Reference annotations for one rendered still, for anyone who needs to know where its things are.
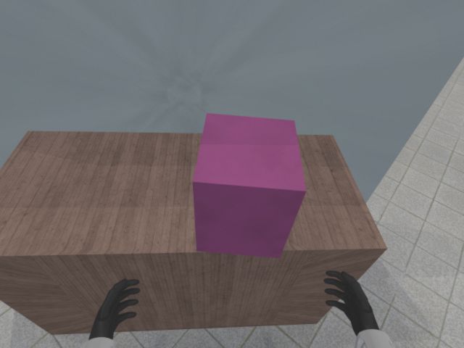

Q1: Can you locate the pedestal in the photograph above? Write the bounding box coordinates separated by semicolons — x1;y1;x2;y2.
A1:
0;131;387;335

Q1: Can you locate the right robot hand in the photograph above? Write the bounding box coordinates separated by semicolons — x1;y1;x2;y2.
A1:
323;270;379;336

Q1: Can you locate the left robot hand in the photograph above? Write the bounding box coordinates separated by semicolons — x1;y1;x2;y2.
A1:
88;278;140;340

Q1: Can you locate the carton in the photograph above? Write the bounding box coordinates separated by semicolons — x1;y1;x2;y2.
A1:
193;113;306;258

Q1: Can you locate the right robot forearm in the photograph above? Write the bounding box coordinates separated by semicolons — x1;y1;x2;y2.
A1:
355;329;393;348

